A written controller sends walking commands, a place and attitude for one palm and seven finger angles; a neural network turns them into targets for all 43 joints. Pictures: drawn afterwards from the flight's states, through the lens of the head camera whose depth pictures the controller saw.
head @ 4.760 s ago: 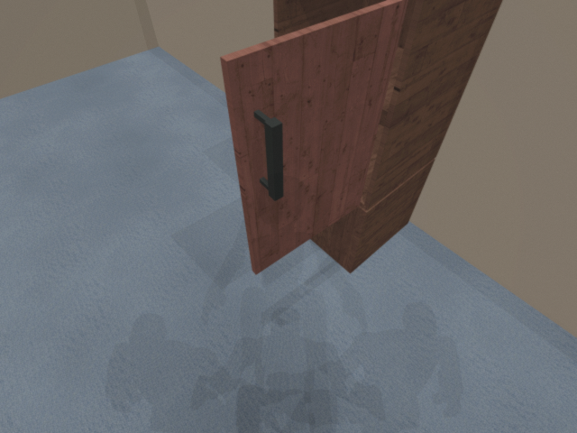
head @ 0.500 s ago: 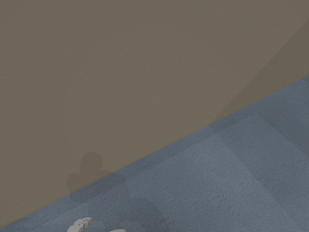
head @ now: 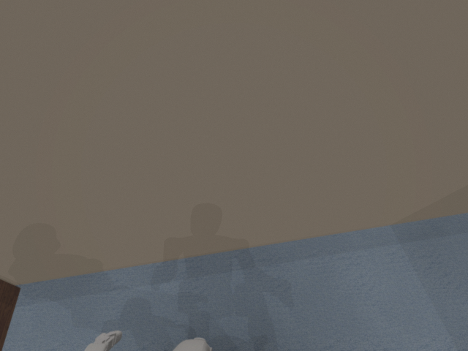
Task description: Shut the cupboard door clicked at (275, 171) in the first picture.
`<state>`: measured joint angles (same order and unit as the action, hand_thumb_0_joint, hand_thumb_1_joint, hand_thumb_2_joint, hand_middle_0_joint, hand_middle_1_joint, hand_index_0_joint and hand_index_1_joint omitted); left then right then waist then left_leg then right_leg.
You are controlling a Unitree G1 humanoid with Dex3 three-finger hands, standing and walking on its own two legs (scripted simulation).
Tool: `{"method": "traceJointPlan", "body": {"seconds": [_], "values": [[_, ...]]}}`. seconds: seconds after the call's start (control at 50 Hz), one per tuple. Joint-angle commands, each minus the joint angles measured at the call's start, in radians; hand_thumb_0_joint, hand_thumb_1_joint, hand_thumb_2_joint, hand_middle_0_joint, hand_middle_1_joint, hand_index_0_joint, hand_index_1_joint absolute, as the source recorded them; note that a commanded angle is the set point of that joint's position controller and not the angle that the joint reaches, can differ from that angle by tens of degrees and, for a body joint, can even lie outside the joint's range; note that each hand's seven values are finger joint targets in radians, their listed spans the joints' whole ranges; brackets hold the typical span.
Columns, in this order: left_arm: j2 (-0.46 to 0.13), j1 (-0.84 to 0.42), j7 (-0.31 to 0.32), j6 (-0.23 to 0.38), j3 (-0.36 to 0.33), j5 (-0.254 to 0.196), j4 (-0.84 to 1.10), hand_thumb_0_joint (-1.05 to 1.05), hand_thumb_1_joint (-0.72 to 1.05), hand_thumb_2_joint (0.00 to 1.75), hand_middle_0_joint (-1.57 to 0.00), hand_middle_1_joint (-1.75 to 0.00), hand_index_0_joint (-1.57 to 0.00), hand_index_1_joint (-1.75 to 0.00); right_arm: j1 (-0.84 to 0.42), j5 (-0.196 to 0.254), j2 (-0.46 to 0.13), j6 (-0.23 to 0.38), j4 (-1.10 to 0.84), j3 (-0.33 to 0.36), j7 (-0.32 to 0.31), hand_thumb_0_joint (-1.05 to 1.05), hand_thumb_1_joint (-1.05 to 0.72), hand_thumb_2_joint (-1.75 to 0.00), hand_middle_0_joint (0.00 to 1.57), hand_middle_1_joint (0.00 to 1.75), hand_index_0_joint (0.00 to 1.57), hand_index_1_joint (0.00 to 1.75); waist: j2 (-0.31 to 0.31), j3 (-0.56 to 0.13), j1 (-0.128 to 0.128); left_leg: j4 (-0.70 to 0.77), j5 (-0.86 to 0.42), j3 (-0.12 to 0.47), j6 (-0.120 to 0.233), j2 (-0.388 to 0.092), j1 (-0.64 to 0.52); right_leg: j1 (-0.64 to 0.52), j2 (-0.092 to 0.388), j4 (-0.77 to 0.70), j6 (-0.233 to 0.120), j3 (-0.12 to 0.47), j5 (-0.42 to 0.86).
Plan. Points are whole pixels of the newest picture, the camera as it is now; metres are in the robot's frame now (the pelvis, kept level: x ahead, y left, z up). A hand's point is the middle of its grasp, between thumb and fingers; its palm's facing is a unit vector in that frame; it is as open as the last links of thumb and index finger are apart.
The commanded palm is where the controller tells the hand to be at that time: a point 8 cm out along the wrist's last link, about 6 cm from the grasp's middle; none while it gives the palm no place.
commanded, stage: turn to face it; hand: left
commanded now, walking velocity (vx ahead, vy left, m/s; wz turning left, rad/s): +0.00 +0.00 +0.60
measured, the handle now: out of the picture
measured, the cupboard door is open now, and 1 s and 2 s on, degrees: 87 87 87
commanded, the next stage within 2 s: none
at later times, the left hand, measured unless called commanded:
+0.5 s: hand out of the picture -0.01 +0.21 -0.16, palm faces +0.37 -0.89 -0.26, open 7.4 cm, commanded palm none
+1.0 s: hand out of the picture -0.04 +0.14 -0.17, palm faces +0.61 -0.76 -0.21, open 7.4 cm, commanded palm none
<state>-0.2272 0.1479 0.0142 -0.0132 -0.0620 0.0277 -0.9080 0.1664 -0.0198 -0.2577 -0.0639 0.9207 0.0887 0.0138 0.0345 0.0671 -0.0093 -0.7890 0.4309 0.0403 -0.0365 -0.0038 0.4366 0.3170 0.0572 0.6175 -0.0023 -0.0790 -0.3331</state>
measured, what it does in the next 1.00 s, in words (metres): steps on the spot, turning left: left foot, then right foot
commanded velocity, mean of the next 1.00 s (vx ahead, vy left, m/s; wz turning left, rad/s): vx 0.00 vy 0.00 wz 0.60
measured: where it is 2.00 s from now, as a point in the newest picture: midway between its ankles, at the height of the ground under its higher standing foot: outside the picture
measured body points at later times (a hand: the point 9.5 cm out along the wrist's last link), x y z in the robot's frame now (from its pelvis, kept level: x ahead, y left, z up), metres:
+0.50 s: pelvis +0.01 -0.02 +0.01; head +0.06 +0.01 +0.45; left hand -0.02 +0.25 -0.14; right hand +0.20 -0.21 -0.13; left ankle -0.02 +0.10 -0.73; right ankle +0.02 -0.15 -0.66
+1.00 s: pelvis +0.03 -0.05 +0.00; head +0.06 -0.01 +0.44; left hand -0.07 +0.18 -0.16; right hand +0.27 -0.20 -0.14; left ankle -0.03 +0.05 -0.73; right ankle +0.07 -0.16 -0.72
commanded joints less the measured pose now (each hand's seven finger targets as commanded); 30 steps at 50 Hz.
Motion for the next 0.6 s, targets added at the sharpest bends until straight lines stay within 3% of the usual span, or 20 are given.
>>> {"method": "traceJointPlan", "body": {"seconds": [0.0, 0.02, 0.06, 0.1, 0.18, 0.22, 0.26, 0.28, 0.3, 0.32, 0.34, 0.4, 0.44, 0.52, 0.56, 0.58], "values": [[-0.132, 0.034, 0.021, 0.034, -0.020, -0.007, 0.066, 0.00, 0.90, 0.90, -0.20, -0.30, -0.20, -0.30, -0.047, 0.001, -0.070, 0.009, -0.086, 0.018, 0.006, 0.00, -0.90, -0.90, 0.20, 0.30, 0.20, 0.30, -0.267, -0.068, -0.002, -0.444, 0.043, -0.017, -0.028, -0.043, 0.178, -0.160, 0.300, -0.278, -0.125, 0.194, 0.495], [-0.122, 0.045, 0.022, 0.033, -0.018, -0.007, 0.067, 0.00, 0.90, 0.90, -0.20, -0.30, -0.20, -0.30, -0.047, 0.007, -0.049, 0.005, -0.086, 0.012, 0.010, 0.00, -0.90, -0.90, 0.20, 0.30, 0.20, 0.30, -0.255, -0.084, -0.002, -0.404, 0.025, -0.036, -0.033, -0.039, 0.162, -0.187, 0.270, -0.255, -0.113, 0.122, 0.593], [-0.127, 0.086, 0.023, 0.038, -0.020, -0.004, 0.058, 0.00, 0.90, 0.90, -0.20, -0.30, -0.20, -0.30, -0.075, 0.008, -0.030, 0.003, -0.087, 0.002, 0.014, 0.00, -0.90, -0.90, 0.20, 0.30, 0.20, 0.30, -0.229, -0.100, 0.014, -0.295, 0.016, -0.075, -0.042, -0.035, 0.131, -0.243, 0.264, -0.229, -0.105, 0.061, 0.699], [-0.151, 0.116, 0.023, 0.036, -0.026, -0.003, 0.047, 0.00, 0.90, 0.90, -0.20, -0.30, -0.20, -0.30, -0.102, 0.010, -0.022, 0.005, -0.092, -0.008, 0.017, 0.00, -0.90, -0.90, 0.20, 0.30, 0.20, 0.30, -0.205, -0.118, 0.033, -0.165, 0.015, -0.111, -0.043, -0.031, 0.090, -0.289, 0.281, -0.210, -0.111, 0.037, 0.720], [-0.187, 0.152, 0.019, 0.032, -0.040, 0.001, 0.024, 0.00, 0.90, 0.90, -0.20, -0.30, -0.20, -0.30, -0.143, 0.013, -0.017, 0.012, -0.109, -0.019, 0.019, 0.00, -0.90, -0.90, 0.20, 0.30, 0.20, 0.30, -0.241, -0.116, 0.060, 0.029, 0.023, -0.157, -0.026, -0.018, 0.011, -0.314, 0.313, -0.174, -0.114, 0.016, 0.747], [-0.189, 0.142, 0.016, 0.029, -0.045, 0.001, 0.018, 0.00, 0.90, 0.90, -0.20, -0.30, -0.20, -0.30, -0.122, 0.013, -0.023, 0.017, -0.108, -0.018, 0.017, 0.00, -0.90, -0.90, 0.20, 0.30, 0.20, 0.30, -0.235, -0.120, 0.047, 0.138, -0.027, -0.171, -0.014, -0.013, -0.063, -0.282, 0.315, -0.136, -0.094, -0.003, 0.709], [-0.195, 0.104, 0.010, 0.025, -0.052, -0.010, 0.026, 0.00, 0.90, 0.90, -0.20, -0.30, -0.20, -0.30, -0.042, 0.006, -0.059, 0.023, -0.090, -0.010, 0.013, 0.00, -0.90, -0.90, 0.20, 0.30, 0.20, 0.30, -0.183, -0.137, -0.008, 0.301, -0.185, -0.175, 0.006, -0.015, -0.233, -0.184, 0.301, -0.026, -0.038, -0.074, 0.616], [-0.170, 0.095, 0.004, 0.021, -0.048, -0.017, 0.041, 0.00, 0.90, 0.90, -0.20, -0.30, -0.20, -0.30, 0.026, -0.001, -0.129, 0.032, -0.077, 0.008, 0.009, 0.00, -0.90, -0.90, 0.20, 0.30, 0.20, 0.30, -0.024, -0.187, -0.046, 0.378, -0.385, -0.045, 0.059, -0.126, -0.410, -0.028, 0.252, 0.147, 0.019, -0.114, 0.437], [-0.103, 0.068, -0.003, 0.016, -0.029, -0.023, 0.086, 0.00, 0.90, 0.90, -0.20, -0.30, -0.20, -0.30, 0.097, -0.007, -0.244, 0.035, -0.068, 0.039, 0.001, 0.00, -0.90, -0.90, 0.20, 0.30, 0.20, 0.30, 0.278, -0.205, -0.088, 0.408, -0.772, 0.326, 0.221, -0.413, -0.539, 0.253, 0.099, 0.389, 0.097, -0.123, -0.250], [-0.114, -0.006, 0.005, 0.002, -0.019, -0.009, 0.126, 0.00, 0.90, 0.90, -0.20, -0.30, -0.20, -0.30, 0.146, -0.001, -0.267, 0.026, -0.051, 0.040, -0.003, 0.00, -0.90, -0.90, 0.20, 0.30, 0.20, 0.30, 0.169, -0.178, -0.101, 0.396, -0.769, 0.319, 0.286, -0.468, -0.480, 0.292, 0.085, 0.504, 0.084, -0.002, -0.332], [-0.101, -0.040, 0.010, -0.004, -0.025, -0.007, 0.112, 0.00, 0.90, 0.90, -0.20, -0.30, -0.20, -0.30, 0.132, -0.003, -0.235, 0.036, -0.049, 0.037, -0.017, 0.00, -0.90, -0.90, 0.20, 0.30, 0.20, 0.30, 0.176, -0.191, -0.094, 0.394, -0.776, 0.325, 0.273, -0.397, -0.464, 0.322, 0.074, 0.555, 0.086, 0.047, -0.280], [-0.105, 0.011, -0.001, -0.019, -0.033, -0.011, 0.065, 0.00, 0.90, 0.90, -0.20, -0.30, -0.20, -0.30, -0.012, -0.002, -0.176, 0.041, -0.080, 0.019, -0.028, 0.00, -0.90, -0.90, 0.20, 0.30, 0.20, 0.30, 0.131, -0.116, -0.014, 0.432, -0.582, 0.176, 0.195, -0.270, -0.301, 0.245, 0.064, 0.551, 0.089, 0.080, -0.105], [-0.095, 0.026, -0.006, -0.020, -0.031, -0.013, 0.062, 0.00, 0.90, 0.90, -0.20, -0.30, -0.20, -0.30, -0.026, -0.003, -0.171, 0.043, -0.082, 0.019, -0.026, 0.00, -0.90, -0.90, 0.20, 0.30, 0.20, 0.30, 0.111, -0.120, -0.003, 0.438, -0.506, 0.158, 0.186, -0.241, -0.275, 0.194, 0.048, 0.452, 0.088, 0.068, -0.098], [-0.083, 0.009, -0.005, -0.015, -0.026, -0.014, 0.078, 0.00, 0.90, 0.90, -0.20, -0.30, -0.20, -0.30, -0.030, -0.011, -0.181, 0.031, -0.079, 0.029, -0.017, 0.00, -0.90, -0.90, 0.20, 0.30, 0.20, 0.30, 0.122, -0.084, -0.007, 0.444, -0.349, 0.204, 0.176, -0.215, -0.176, 0.056, -0.005, 0.194, 0.074, 0.032, -0.115], [-0.085, 0.071, -0.003, -0.008, -0.028, -0.016, 0.066, 0.00, 0.90, 0.90, -0.20, -0.30, -0.20, -0.30, -0.058, -0.008, -0.184, 0.024, -0.089, 0.036, -0.016, 0.00, -0.90, -0.90, 0.20, 0.30, 0.20, 0.30, 0.133, -0.109, 0.021, 0.392, -0.333, 0.215, 0.155, -0.189, -0.113, -0.083, -0.033, 0.024, 0.067, 0.014, -0.033], [-0.105, 0.118, 0.000, 0.001, -0.035, -0.016, 0.056, 0.00, 0.90, 0.90, -0.20, -0.30, -0.20, -0.30, -0.077, 0.000, -0.168, 0.022, -0.100, 0.034, -0.015, 0.00, -0.90, -0.90, 0.20, 0.30, 0.20, 0.30, 0.091, -0.115, 0.050, 0.331, -0.281, 0.198, 0.120, -0.148, -0.036, -0.201, -0.022, -0.129, 0.063, 0.020, 0.059]]}}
